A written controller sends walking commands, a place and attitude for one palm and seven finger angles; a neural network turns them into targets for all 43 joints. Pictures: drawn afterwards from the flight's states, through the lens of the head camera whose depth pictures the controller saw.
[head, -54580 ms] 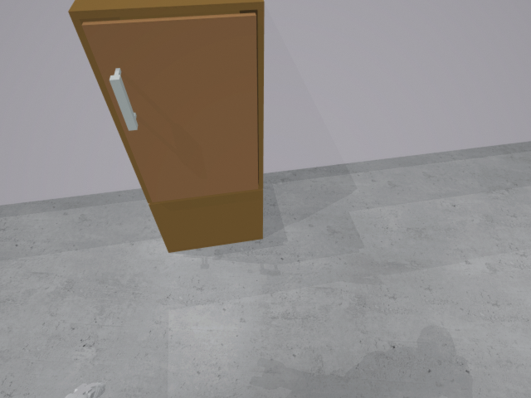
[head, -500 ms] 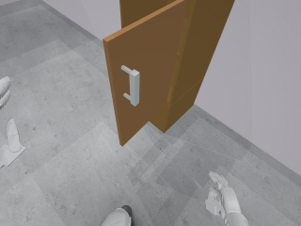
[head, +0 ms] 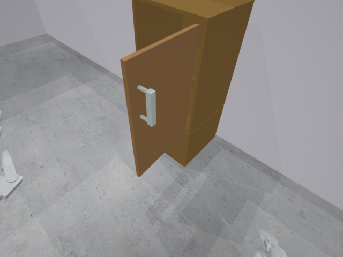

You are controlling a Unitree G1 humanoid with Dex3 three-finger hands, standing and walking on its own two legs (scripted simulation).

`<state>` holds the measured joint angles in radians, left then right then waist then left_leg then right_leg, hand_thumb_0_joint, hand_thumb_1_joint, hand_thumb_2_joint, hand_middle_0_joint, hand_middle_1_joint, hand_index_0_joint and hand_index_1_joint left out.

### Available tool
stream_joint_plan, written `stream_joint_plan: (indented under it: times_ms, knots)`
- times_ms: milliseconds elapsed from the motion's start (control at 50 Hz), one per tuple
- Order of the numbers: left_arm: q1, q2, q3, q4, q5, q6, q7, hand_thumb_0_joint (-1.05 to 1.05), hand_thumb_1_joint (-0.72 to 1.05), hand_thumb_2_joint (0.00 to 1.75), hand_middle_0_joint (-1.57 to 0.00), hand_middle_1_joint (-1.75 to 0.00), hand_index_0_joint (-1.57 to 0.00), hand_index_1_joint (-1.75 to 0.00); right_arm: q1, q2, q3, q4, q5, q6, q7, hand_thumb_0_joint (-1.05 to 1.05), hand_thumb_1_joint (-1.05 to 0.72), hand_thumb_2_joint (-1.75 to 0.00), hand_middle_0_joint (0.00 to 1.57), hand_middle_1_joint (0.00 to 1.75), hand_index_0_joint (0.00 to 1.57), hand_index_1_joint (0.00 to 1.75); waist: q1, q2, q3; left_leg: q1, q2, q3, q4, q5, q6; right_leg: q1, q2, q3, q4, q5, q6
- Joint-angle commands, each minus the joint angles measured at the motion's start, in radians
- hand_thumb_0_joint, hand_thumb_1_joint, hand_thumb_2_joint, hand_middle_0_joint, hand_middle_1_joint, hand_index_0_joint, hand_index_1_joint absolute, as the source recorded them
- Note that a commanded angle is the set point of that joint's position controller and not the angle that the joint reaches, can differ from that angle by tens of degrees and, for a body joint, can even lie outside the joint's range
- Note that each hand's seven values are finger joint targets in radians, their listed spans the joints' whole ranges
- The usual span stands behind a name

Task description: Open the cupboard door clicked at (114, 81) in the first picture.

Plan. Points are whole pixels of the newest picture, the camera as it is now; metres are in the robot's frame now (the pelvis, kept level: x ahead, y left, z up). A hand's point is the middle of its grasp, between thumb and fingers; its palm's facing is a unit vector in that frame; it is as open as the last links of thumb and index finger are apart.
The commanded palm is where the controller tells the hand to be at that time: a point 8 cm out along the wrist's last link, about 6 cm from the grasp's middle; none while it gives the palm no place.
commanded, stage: stop stepping back and stand still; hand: left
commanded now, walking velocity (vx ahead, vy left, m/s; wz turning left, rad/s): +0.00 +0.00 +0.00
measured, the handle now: (146, 106) +0.57 +0.12 +0.03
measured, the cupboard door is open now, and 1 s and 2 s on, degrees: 94 94 94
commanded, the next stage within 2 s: let the arm hang, fingers relaxed in 0.30 s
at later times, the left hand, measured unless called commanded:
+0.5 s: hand (52, 220) +0.18 +0.26 +0.04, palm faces +0.20 -0.86 -0.47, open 7.4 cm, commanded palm none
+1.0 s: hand out of the picture -0.12 +0.19 -0.16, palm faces +0.04 -0.97 -0.25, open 7.4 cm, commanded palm none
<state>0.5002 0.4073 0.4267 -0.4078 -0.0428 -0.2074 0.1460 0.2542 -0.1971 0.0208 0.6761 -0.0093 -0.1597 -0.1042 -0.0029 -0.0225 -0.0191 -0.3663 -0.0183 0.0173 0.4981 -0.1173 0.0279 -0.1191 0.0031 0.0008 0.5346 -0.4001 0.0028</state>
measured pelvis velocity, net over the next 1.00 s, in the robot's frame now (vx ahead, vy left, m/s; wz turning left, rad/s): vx -0.03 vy -0.02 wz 0.04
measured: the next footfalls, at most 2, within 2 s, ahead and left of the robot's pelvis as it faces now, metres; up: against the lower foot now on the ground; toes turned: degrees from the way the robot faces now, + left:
none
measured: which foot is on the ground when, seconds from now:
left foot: down 0.00-1.00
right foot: down 0.00-1.00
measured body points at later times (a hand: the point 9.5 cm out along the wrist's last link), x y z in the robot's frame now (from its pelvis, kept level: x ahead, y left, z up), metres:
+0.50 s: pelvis -0.03 +0.00 +0.00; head -0.04 -0.02 +0.45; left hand +0.17 +0.30 +0.07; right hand +0.14 -0.26 -0.10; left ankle +0.06 +0.10 -0.73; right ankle -0.07 -0.12 -0.73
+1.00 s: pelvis -0.03 -0.02 +0.01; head -0.01 -0.01 +0.46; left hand -0.11 +0.24 -0.14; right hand -0.02 -0.28 -0.14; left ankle +0.06 +0.10 -0.73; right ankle -0.07 -0.12 -0.73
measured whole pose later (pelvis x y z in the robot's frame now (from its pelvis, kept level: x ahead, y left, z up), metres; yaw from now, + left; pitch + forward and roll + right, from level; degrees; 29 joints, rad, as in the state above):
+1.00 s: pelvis -0.03 -0.02 +0.01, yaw +2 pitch -2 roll -1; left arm 0.36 0.25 0.01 1.19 0.01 0.02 0.01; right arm 0.24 -0.23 -0.01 1.13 -0.02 0.03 -0.03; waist 0.01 0.01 0.08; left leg -0.30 -0.01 -0.05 0.42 -0.08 0.01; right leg -0.09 0.04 -0.05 0.41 -0.29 -0.03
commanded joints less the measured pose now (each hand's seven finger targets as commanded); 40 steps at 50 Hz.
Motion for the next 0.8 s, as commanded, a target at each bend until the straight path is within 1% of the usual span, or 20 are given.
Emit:
stream_joint_plan:
  times_ms: [0,40,60,80,100,120,160,180,200,240,300,360,380,400,420,460,500,580,660,780]
  knots:
    - [-0.002,0.191,0.115,-0.272,0.006,-0.062,0.012,0.0,0.9,0.9,-0.2,-0.3,-0.2,-0.3,-0.127,-0.14,-0.043,-0.192,-0.004,-0.07,0.0,0.0,-0.9,-0.9,0.2,0.3,0.2,0.3,0.011,0.207,-0.046,-0.011,0.148,-0.196,-0.342,-0.442,0.015,0.019,0.031,-0.031,-0.08,-0.004,-0.017]
    - [0.073,0.181,0.121,-0.276,-0.001,-0.051,0.007,0.0,0.9,0.9,-0.2,-0.3,-0.2,-0.3,-0.129,-0.122,-0.045,-0.208,-0.003,-0.053,0.011,0.0,-0.9,-0.9,0.2,0.3,0.2,0.3,0.004,0.091,-0.067,0.049,0.064,-0.09,-0.182,-0.32,-0.03,-0.042,-0.009,0.014,-0.226,-0.063,-0.045]
    - [0.105,0.196,0.135,-0.271,-0.008,-0.047,0.006,0.0,0.9,0.9,-0.2,-0.3,-0.2,-0.3,-0.128,-0.112,-0.046,-0.204,-0.004,-0.044,0.014,0.0,-0.9,-0.9,0.2,0.3,0.2,0.3,-0.001,-0.025,-0.068,0.127,0.027,-0.047,-0.03,-0.205,-0.041,-0.152,-0.082,0.11,-0.316,-0.102,-0.076]
    - [0.103,0.198,0.139,-0.281,-0.014,-0.042,0.007,0.0,0.9,0.9,-0.2,-0.3,-0.2,-0.3,-0.123,-0.112,-0.048,-0.19,-0.005,-0.032,0.016,0.0,-0.9,-0.9,0.2,0.3,0.2,0.3,0.0,-0.09,-0.05,0.162,0.016,-0.033,0.108,-0.126,-0.043,-0.252,-0.158,0.185,-0.361,-0.078,-0.112]
    - [0.082,0.191,0.141,-0.282,-0.017,-0.036,0.011,0.0,0.9,0.9,-0.2,-0.3,-0.2,-0.3,-0.118,-0.116,-0.049,-0.177,-0.004,-0.024,0.018,0.0,-0.9,-0.9,0.2,0.3,0.2,0.3,-0.003,-0.08,-0.047,0.139,0.015,-0.027,0.173,-0.1,-0.042,-0.252,-0.194,0.2,-0.345,0.03,-0.133]
    - [0.06,0.179,0.127,-0.25,-0.014,-0.031,0.015,0.0,0.9,0.9,-0.2,-0.3,-0.2,-0.3,-0.113,-0.108,-0.042,-0.167,0.0,-0.021,0.016,0.0,-0.9,-0.9,0.2,0.3,0.2,0.3,-0.012,-0.075,-0.037,0.118,0.026,-0.033,0.173,-0.074,-0.036,-0.228,-0.195,0.178,-0.305,0.155,-0.129]
    - [-0.017,0.158,0.097,-0.196,-0.01,-0.031,0.014,0.0,0.9,0.9,-0.2,-0.3,-0.2,-0.3,-0.11,-0.117,-0.038,-0.161,0.004,-0.026,0.009,0.0,-0.9,-0.9,0.2,0.3,0.2,0.3,-0.02,-0.003,-0.022,0.162,0.048,-0.048,0.017,0.001,-0.028,-0.186,-0.128,0.093,-0.226,0.28,-0.068]
    - [-0.061,0.16,0.086,-0.187,-0.005,-0.036,0.011,0.0,0.9,0.9,-0.2,-0.3,-0.2,-0.3,-0.121,-0.129,-0.042,-0.162,0.007,-0.032,0.002,0.0,-0.9,-0.9,0.2,0.3,0.2,0.3,-0.014,0.052,-0.007,0.208,0.072,-0.066,-0.04,0.058,-0.018,-0.2,-0.08,0.069,-0.208,0.265,-0.033]
    - [-0.101,0.163,0.071,-0.172,-0.004,-0.036,0.007,0.0,0.9,0.9,-0.2,-0.3,-0.2,-0.3,-0.128,-0.135,-0.044,-0.165,0.013,-0.035,-0.007,0.0,-0.9,-0.9,0.2,0.3,0.2,0.3,-0.011,0.053,0.013,0.234,0.095,-0.085,-0.065,0.077,-0.011,-0.215,-0.053,0.049,-0.211,0.232,-0.011]
    - [-0.078,0.158,0.063,-0.156,0.003,-0.037,0.002,0.0,0.9,0.9,-0.2,-0.3,-0.2,-0.3,-0.122,-0.13,-0.032,-0.171,0.007,-0.037,-0.008,0.0,-0.9,-0.9,0.2,0.3,0.2,0.3,-0.006,0.144,-0.017,0.232,0.119,-0.132,-0.137,0.07,0.003,-0.175,-0.019,0.01,-0.172,0.185,0.004]
    - [-0.111,0.168,0.059,-0.244,0.012,-0.05,0.004,0.0,0.9,0.9,-0.2,-0.3,-0.2,-0.3,-0.138,-0.133,-0.033,-0.185,0.006,-0.051,-0.009,0.0,-0.9,-0.9,0.2,0.3,0.2,0.3,0.001,0.139,-0.031,0.165,0.124,-0.164,-0.218,-0.148,0.011,-0.104,-0.003,0.011,-0.18,0.116,0.005]
    - [-0.033,0.163,0.072,-0.271,0.01,-0.052,0.011,0.0,0.9,0.9,-0.2,-0.3,-0.2,-0.3,-0.14,-0.13,-0.035,-0.198,0.004,-0.054,0.001,0.0,-0.9,-0.9,0.2,0.3,0.2,0.3,0.002,0.116,-0.046,0.148,0.093,-0.131,-0.203,-0.196,-0.001,-0.081,-0.015,0.02,-0.224,0.095,-0.009]
    - [-0.081,-0.027,-0.307,0.606,0.09,0.107,-0.128,0.0,0.9,0.9,-0.2,-0.3,-0.2,-0.3,-0.181,-0.324,-0.094,0.095,0.004,-0.046,0.092,0.0,-0.9,-0.9,0.2,0.3,0.2,0.3,-0.022,0.127,0.015,0.016,0.137,-0.194,-0.003,0.127,0.025,-0.172,-0.079,0.012,-0.084,0.242,-0.034]
    - [-0.068,-0.029,-0.295,0.629,0.081,0.176,-0.147,0.0,0.9,0.9,-0.2,-0.3,-0.2,-0.3,-0.105,-0.259,-0.098,0.093,0.015,0.019,0.093,0.0,-0.9,-0.9,0.2,0.3,0.2,0.3,-0.005,0.056,-0.089,0.139,0.131,-0.132,0.036,0.263,0.005,-0.153,-0.103,0.063,-0.113,0.298,-0.032]
    - [-0.102,-0.017,-0.306,0.647,0.078,0.183,-0.149,0.0,0.9,0.9,-0.2,-0.3,-0.2,-0.3,-0.082,-0.264,-0.093,0.082,0.01,0.045,0.094,0.0,-0.9,-0.9,0.2,0.3,0.2,0.3,-0.002,-0.005,-0.126,0.131,0.14,-0.163,0.049,0.234,0.017,-0.148,-0.09,0.053,-0.091,0.238,-0.049]
    - [-0.16,0.022,-0.313,0.736,0.082,0.185,-0.15,0.0,0.9,0.9,-0.2,-0.3,-0.2,-0.3,-0.107,-0.285,-0.085,0.077,0.001,0.079,0.097,0.0,-0.9,-0.9,0.2,0.3,0.2,0.3,0.002,-0.084,-0.097,0.086,0.135,-0.2,0.032,0.144,0.038,-0.135,-0.077,0.051,-0.072,0.175,-0.061]
    - [-0.227,0.06,-0.326,0.855,0.08,0.187,-0.149,0.0,0.9,0.9,-0.2,-0.3,-0.2,-0.3,-0.139,-0.3,-0.081,0.096,-0.007,0.103,0.103,0.0,-0.9,-0.9,0.2,0.3,0.2,0.3,0.001,-0.127,-0.04,0.056,0.114,-0.196,0.013,0.062,0.031,-0.155,-0.095,0.079,-0.105,0.127,-0.081]
    - [-0.299,0.08,-0.361,1.098,0.068,0.202,-0.14,0.0,0.9,0.9,-0.2,-0.3,-0.2,-0.3,-0.156,-0.286,-0.062,0.172,-0.018,0.142,0.103,0.0,-0.9,-0.9,0.2,0.3,0.2,0.3,-0.005,0.062,0.035,0.072,0.098,-0.207,-0.084,-0.029,0.02,-0.153,-0.087,0.092,-0.143,0.04,-0.087]
    - [-0.255,0.065,-0.377,1.297,0.06,0.202,-0.141,0.0,0.9,0.9,-0.2,-0.3,-0.2,-0.3,-0.137,-0.267,-0.054,0.251,-0.015,0.154,0.093,0.0,-0.9,-0.9,0.2,0.3,0.2,0.3,0.008,0.168,0.025,0.086,0.097,-0.219,-0.168,-0.162,0.017,-0.093,-0.076,0.091,-0.176,0.004,-0.081]
    - [-0.201,0.009,-0.385,1.465,0.053,0.196,-0.138,0.0,0.9,0.9,-0.2,-0.3,-0.2,-0.3,-0.066,-0.231,-0.056,0.354,-0.006,0.159,0.076,0.0,-0.9,-0.9,0.2,0.3,0.2,0.3,-0.005,0.124,0.018,0.175,0.097,-0.186,-0.152,-0.126,0.009,-0.103,-0.09,0.087,-0.24,0.032,-0.087]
